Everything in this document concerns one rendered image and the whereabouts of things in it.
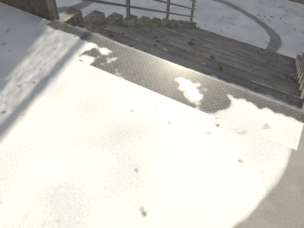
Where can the stairs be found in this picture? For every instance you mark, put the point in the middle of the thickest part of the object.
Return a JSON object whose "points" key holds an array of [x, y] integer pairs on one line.
{"points": [[255, 69]]}

